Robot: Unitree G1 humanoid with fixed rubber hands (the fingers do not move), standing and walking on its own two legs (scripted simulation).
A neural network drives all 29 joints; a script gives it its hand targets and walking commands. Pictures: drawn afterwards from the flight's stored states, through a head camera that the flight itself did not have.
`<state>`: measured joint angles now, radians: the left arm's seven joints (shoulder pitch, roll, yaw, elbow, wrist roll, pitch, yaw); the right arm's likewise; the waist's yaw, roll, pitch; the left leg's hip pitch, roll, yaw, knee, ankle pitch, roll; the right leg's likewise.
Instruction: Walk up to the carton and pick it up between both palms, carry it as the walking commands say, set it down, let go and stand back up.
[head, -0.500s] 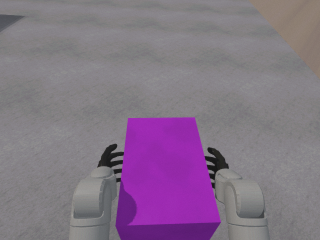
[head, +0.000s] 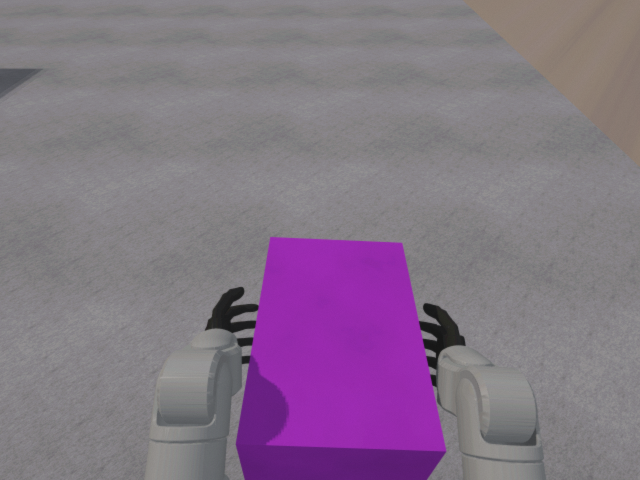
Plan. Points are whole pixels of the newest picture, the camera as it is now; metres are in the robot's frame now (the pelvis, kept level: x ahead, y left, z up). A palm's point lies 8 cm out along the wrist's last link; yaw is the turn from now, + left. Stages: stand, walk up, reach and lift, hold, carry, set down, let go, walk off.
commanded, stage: carry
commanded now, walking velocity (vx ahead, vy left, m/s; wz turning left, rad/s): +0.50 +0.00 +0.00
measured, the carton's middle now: (330, 379) +0.27 -0.01 +0.01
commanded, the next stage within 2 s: none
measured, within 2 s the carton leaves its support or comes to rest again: neither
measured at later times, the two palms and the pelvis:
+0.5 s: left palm (241, 192) +0.61 +0.14 +0.06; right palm (387, 200) +0.59 -0.12 +0.05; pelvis +0.32 +0.02 -0.01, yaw -3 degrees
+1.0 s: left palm (247, 102) +0.96 +0.16 +0.07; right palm (354, 96) +0.98 -0.10 +0.07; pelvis +0.69 +0.00 +0.00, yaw +2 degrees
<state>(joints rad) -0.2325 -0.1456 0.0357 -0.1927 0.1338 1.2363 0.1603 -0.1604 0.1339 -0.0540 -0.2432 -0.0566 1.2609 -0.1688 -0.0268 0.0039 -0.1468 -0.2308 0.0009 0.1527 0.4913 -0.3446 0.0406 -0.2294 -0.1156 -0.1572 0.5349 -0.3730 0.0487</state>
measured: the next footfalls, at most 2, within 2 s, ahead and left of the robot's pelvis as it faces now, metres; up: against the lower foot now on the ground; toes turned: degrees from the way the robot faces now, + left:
right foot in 0.14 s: +0.06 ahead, -0.10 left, +0.00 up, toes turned -11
left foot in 0.36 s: +0.33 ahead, +0.11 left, +0.00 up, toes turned +4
